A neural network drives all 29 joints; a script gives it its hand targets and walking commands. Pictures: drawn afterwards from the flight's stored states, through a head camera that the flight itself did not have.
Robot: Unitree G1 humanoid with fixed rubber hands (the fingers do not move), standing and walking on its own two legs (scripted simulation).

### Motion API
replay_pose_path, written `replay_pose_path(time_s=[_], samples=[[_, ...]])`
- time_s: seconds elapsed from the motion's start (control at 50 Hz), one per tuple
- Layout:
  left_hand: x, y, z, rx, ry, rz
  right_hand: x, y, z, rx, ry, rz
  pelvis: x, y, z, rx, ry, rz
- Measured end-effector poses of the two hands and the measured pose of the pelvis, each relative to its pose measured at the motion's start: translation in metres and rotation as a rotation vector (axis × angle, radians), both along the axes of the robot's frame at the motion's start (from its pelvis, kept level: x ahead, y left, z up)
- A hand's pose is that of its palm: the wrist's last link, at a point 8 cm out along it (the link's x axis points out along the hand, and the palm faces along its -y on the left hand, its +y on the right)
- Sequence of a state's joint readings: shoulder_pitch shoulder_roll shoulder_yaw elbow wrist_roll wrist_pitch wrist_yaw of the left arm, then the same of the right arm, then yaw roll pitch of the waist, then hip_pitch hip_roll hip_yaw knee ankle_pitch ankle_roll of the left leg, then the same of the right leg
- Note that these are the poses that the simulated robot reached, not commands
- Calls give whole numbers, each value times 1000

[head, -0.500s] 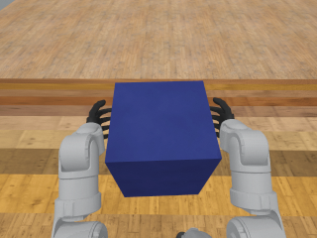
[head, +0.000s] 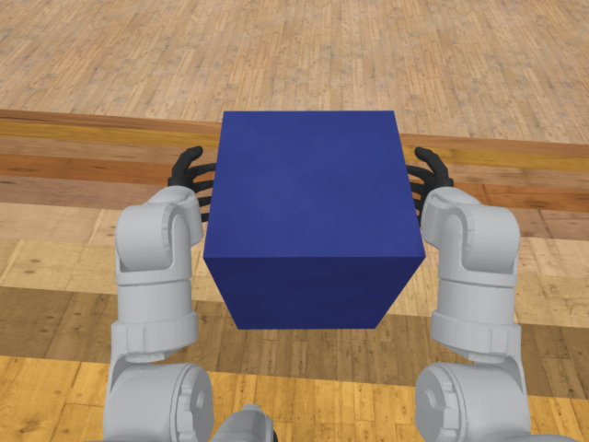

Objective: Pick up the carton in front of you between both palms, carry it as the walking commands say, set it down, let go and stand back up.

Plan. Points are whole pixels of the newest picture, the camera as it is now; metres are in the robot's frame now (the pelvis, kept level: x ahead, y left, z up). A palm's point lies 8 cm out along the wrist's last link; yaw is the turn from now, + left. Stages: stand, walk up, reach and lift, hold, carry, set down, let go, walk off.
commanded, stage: carry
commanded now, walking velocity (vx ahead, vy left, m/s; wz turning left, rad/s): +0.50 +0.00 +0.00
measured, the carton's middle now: (307, 231) +0.38 +0.01 +0.05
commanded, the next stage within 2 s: none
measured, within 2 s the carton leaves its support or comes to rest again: neither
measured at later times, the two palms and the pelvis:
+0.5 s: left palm (228, 101) +0.79 +0.19 -0.05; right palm (359, 97) +0.81 -0.11 -0.04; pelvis +0.43 +0.03 -0.22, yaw +0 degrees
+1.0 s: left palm (257, 62) +1.14 +0.16 -0.17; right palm (353, 76) +1.11 -0.14 -0.18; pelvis +0.78 +0.03 -0.26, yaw +1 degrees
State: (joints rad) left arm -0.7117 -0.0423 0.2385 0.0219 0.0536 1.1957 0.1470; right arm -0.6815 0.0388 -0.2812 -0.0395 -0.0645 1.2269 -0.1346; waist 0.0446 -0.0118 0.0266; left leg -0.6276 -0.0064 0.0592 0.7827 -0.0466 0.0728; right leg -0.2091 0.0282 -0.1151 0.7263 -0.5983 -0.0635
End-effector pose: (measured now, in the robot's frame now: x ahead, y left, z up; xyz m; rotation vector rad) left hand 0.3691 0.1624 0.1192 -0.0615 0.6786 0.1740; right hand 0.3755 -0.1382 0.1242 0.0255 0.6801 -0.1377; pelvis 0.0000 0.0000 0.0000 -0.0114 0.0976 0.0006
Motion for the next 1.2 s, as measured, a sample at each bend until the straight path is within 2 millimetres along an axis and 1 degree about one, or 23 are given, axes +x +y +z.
replay_pose_path(time_s=[0.08,0.12,0.22,0.26,0.3,0.36,0.38,0.42,0.44,0.48,0.52,0.58,0.64,0.7,0.8,0.86,0.9,0.98,1.06,1.1,1.14,1.18,1.2], samples=[[55,17,-24,9,11,-12,56,17,-19,-34,10,14,64,12,-22,18,-28,-8],[87,18,-35,7,36,-55,80,20,-35,-34,38,2,96,19,-31,-9,-48,0],[168,8,-57,31,128,-111,139,11,-69,-33,130,-29,174,32,-32,8,-54,8],[206,1,-62,46,135,-131,169,5,-78,-18,137,-48,208,38,-36,7,-48,9],[247,-6,-68,52,117,-146,205,-1,-86,-19,119,-61,245,40,-47,8,-50,11],[308,-10,-83,43,38,-138,273,-7,-95,-42,42,-47,307,38,-85,20,-68,14],[328,-9,-90,43,0,-127,298,-6,-99,-50,4,-34,329,36,-105,33,-78,13],[367,-2,-107,57,-87,-97,352,0,-111,-58,-85,5,375,33,-155,78,-97,20],[384,3,-119,79,-120,-83,378,5,-121,-44,-121,22,394,33,-178,58,-92,23],[413,17,-150,98,-119,-52,421,19,-151,-28,-121,58,420,31,-212,22,-65,10],[433,31,-189,70,-42,-14,451,34,-186,-44,-46,95,441,25,-228,6,-45,-3],[453,48,-240,11,106,51,485,51,-236,-47,103,133,475,15,-231,31,-17,6],[480,57,-270,-5,179,101,521,61,-272,-16,178,146,504,11,-230,54,17,33],[513,61,-289,-17,168,140,559,67,-294,18,170,150,536,9,-232,62,51,51],[576,64,-303,-22,117,165,616,70,-315,44,120,123,602,16,-237,48,78,45],[624,59,-305,-21,83,121,647,63,-320,38,85,84,649,22,-242,47,58,26],[660,49,-302,-19,66,69,668,51,-317,29,64,41,682,25,-243,67,37,20],[751,8,-288,21,-3,-86,719,11,-307,32,-5,-80,756,34,-257,24,-5,26],[843,-38,-285,36,-69,-190,788,-33,-300,6,-67,-150,842,28,-283,42,-26,12],[889,-55,-291,54,-101,-210,834,-51,-303,-2,-98,-153,890,21,-311,50,-40,6],[934,-66,-306,72,-149,-205,886,-62,-313,-29,-142,-123,937,13,-354,72,-60,4],[976,-69,-332,92,-188,-187,940,-66,-334,-40,-182,-89,980,5,-405,71,-63,4],[994,-68,-349,110,-183,-180,963,-66,-349,-34,-177,-75,995,2,-424,48,-52,-4]])
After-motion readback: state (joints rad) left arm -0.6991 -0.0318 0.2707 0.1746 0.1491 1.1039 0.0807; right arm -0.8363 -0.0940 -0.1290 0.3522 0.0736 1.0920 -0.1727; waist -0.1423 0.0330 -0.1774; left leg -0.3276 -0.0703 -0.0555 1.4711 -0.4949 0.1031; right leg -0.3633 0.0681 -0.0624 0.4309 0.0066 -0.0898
